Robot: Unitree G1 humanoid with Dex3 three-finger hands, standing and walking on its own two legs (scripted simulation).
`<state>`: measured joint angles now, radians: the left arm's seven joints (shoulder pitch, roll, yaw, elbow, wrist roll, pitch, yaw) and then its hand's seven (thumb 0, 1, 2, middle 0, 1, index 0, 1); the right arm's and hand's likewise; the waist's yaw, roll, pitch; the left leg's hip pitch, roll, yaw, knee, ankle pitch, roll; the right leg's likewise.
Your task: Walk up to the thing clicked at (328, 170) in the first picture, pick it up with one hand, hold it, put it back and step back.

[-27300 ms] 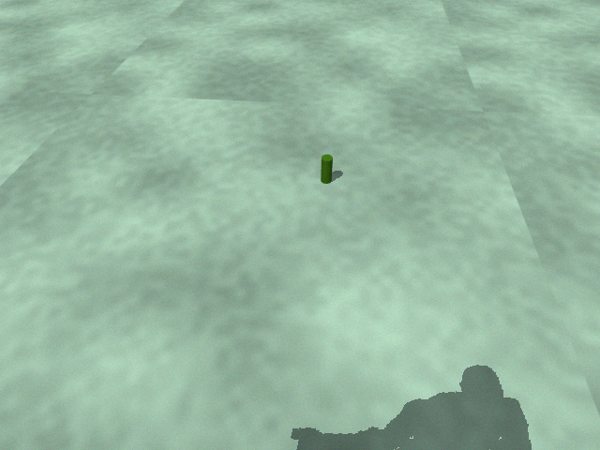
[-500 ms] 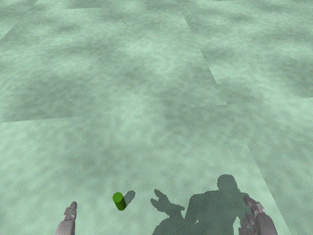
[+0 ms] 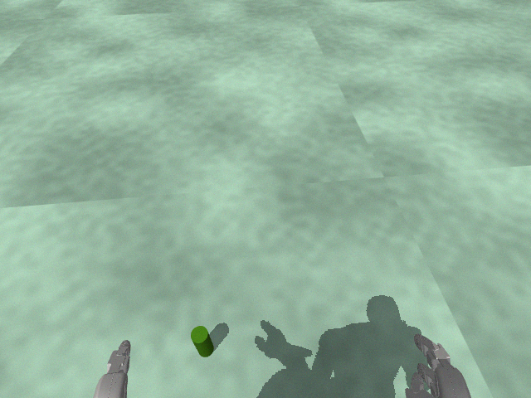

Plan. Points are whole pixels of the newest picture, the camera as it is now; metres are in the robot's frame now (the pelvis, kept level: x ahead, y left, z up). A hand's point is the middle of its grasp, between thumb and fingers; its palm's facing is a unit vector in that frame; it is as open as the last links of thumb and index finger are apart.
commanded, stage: stand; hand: left
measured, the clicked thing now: (202, 342) +0.45 +0.23 -0.66
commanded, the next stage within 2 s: none
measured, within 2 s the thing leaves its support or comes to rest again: neither
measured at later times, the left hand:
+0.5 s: hand out of the picture +0.17 +0.18 -0.06, palm faces +0.10 -0.96 -0.28, open 10.2 cm
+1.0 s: hand out of the picture +0.05 +0.26 -0.11, palm faces +0.00 -0.94 -0.34, open 7.4 cm
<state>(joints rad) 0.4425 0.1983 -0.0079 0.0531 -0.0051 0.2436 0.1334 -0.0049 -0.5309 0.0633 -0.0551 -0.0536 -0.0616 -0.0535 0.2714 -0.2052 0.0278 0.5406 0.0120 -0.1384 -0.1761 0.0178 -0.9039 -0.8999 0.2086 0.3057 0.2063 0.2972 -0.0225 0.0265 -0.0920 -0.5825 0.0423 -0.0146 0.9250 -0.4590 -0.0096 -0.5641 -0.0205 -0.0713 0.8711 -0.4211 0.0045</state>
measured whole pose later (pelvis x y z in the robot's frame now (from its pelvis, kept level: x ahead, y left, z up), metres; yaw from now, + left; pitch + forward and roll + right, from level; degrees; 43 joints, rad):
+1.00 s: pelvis -0.01 +0.01 +0.04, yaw +0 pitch -3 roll +0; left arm 0.21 0.32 0.01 1.00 0.03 0.00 0.02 0.01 0.90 0.90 -0.20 -0.30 -0.21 -0.30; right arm 0.20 -0.31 -0.02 1.03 -0.04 0.00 -0.01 0.01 -0.91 -0.90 0.21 0.30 0.20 0.30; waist 0.01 0.00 0.04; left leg -0.19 -0.01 0.02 0.49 -0.25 0.01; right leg -0.20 -0.06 -0.05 0.50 -0.24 0.03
